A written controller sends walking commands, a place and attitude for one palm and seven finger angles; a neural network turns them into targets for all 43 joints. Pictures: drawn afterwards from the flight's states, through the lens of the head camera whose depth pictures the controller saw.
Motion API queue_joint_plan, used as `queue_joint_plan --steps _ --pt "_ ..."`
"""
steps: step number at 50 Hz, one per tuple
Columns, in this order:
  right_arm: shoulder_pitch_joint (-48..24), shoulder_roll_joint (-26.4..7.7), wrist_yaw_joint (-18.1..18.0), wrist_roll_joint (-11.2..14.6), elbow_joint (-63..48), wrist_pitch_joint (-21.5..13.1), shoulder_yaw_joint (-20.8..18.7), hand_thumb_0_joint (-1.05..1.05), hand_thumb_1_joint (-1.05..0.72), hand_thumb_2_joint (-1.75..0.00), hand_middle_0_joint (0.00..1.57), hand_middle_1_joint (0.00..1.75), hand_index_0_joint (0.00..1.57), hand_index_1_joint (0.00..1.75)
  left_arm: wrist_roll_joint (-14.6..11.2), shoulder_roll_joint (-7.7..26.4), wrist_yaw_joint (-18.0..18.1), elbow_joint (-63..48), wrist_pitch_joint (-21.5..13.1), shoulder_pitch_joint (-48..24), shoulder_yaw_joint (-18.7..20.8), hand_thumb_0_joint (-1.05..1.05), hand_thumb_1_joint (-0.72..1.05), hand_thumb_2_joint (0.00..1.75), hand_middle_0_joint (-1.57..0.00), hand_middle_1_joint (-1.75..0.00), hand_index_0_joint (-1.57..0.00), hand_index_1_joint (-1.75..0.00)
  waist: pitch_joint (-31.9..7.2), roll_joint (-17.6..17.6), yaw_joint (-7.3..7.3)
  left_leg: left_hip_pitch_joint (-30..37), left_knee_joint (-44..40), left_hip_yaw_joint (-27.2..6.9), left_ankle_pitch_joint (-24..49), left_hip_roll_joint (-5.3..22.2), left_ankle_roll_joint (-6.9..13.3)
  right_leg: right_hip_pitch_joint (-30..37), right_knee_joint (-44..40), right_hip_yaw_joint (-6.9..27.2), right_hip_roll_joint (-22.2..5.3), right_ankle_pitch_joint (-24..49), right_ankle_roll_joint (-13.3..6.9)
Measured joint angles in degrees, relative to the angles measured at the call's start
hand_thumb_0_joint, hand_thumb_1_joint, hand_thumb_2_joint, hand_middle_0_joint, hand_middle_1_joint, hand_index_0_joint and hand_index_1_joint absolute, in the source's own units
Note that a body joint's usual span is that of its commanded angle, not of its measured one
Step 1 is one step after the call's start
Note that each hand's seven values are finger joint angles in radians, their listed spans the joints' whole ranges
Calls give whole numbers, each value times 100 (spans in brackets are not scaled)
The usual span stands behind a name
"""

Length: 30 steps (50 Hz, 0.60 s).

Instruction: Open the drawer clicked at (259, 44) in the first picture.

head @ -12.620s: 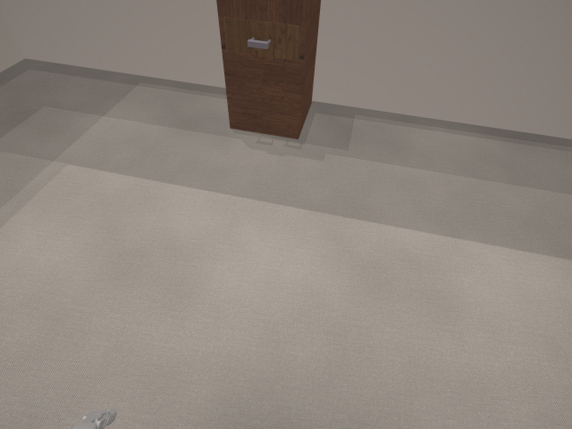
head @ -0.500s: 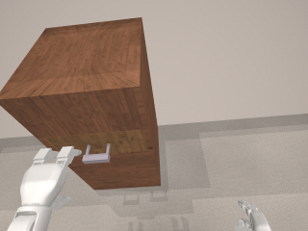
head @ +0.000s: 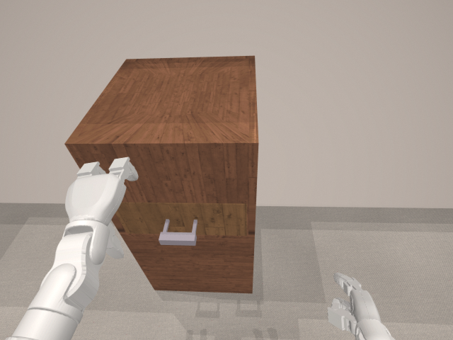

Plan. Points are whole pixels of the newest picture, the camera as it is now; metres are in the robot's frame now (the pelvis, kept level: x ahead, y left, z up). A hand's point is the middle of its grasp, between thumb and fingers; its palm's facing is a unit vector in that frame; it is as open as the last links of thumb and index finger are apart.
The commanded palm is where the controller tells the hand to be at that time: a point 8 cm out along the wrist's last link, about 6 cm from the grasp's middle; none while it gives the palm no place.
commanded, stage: raise the hand with hooked fingers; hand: left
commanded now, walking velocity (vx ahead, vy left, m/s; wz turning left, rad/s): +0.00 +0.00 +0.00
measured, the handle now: (179, 231) +0.45 +0.21 -0.20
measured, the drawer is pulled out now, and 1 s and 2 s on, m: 0.00 0.00 0.00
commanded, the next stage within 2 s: move the hooked fingers above the handle in 0.42 s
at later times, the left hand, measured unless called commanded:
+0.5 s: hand (74, 216) +0.29 +0.32 +0.08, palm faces +0.08 -0.09 -0.99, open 13.8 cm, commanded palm +0.26 +0.31 +0.14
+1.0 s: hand (111, 230) +0.31 +0.28 +0.00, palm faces -0.03 -0.07 -1.00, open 13.8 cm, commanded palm +0.30 +0.27 +0.06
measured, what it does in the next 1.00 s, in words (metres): stands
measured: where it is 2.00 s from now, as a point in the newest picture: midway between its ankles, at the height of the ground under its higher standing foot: outside the picture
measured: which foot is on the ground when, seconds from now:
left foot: down 0.00-1.00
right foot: down 0.00-1.00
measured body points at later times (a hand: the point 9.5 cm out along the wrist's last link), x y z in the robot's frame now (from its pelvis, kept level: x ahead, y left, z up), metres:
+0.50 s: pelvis -0.02 +0.06 +0.00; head +0.00 +0.05 +0.45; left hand +0.28 +0.32 +0.13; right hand +0.14 -0.17 -0.12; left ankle -0.01 +0.10 -0.73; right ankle -0.02 -0.09 -0.73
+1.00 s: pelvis -0.02 +0.03 -0.01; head +0.02 +0.03 +0.44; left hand +0.31 +0.28 +0.06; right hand +0.14 -0.21 -0.12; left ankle -0.01 +0.09 -0.73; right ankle -0.02 -0.09 -0.73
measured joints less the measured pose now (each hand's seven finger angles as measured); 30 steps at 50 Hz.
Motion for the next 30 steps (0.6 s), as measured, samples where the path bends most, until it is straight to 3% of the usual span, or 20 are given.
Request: queue_joint_plan --steps 4,8,12,16,22,26,30 --pt "71 44 32 4 -87 75 114 1 -90 -90 21 30 20 30 1 44 -493 290 76 -440 -124 0 -49 30 -32 -120 -32 -120 93 -33 -10 108 -76 -31 85 -76 94 163 -157 -26 -87 78 98" --pt "241 63 110 -45 -162 92 155 1 -90 -90 21 30 20 30 39 91 -804 277 -286 -372 -69 0 -49 30 -32 -120 -32 -120 199 -57 -57 155 -128 19 137 -118 186 238 -273 26 -139 150 187" --pt "504 39 176 -103 -157 78 89 1 -90 -90 21 30 20 30 65 150 -793 -3 -782 -44 14 0 -49 30 -32 -120 -32 -120 301 -59 -68 154 -167 56 178 -171 266 259 -347 62 -197 189 232" --pt "725 -9 217 -127 -8 51 -16 1 -90 -90 21 30 20 30 74 232 -511 -262 -1113 134 114 0 -49 30 -32 -120 -32 -120 383 -29 -11 103 -190 49 232 -230 326 227 -385 38 -260 217 212" --pt "825 -50 269 -79 222 38 -99 1 -90 -90 21 30 20 30 7 316 -202 -148 -966 -33 283 0 -49 30 -32 -120 -32 -120 398 28 43 -20 -210 36 309 -301 378 120 -403 4 -339 251 227" --pt "805 -57 291 -54 226 28 -105 1 -90 -90 21 30 20 30 -74 277 -315 -38 -760 -70 254 0 -49 30 -32 -120 -32 -120 358 48 -3 -16 -259 37 349 -320 398 127 -454 2 -364 282 255" --pt "759 -59 292 -67 160 -4 -94 1 -90 -90 21 30 20 30 -67 182 -456 33 -803 -29 81 0 -49 30 -32 -120 -32 -120 319 22 -51 13 -280 41 356 -319 403 153 -473 3 -368 290 260"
